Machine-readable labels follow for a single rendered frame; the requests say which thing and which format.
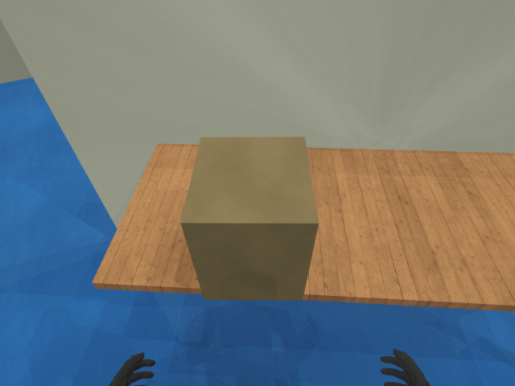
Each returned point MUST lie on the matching carton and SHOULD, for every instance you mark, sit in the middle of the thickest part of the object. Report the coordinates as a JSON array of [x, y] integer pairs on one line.
[[250, 219]]

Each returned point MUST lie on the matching right robot hand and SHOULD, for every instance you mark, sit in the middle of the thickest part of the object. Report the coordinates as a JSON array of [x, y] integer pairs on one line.
[[412, 375]]

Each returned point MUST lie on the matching table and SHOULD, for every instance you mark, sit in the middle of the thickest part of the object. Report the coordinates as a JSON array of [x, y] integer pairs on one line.
[[396, 227]]

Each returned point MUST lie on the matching left robot hand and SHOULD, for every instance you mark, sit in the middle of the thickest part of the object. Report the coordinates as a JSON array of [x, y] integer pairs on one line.
[[125, 376]]

